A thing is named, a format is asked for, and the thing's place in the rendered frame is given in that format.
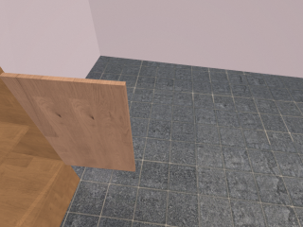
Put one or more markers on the cupboard door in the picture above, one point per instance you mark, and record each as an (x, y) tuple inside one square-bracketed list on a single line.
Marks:
[(86, 121)]

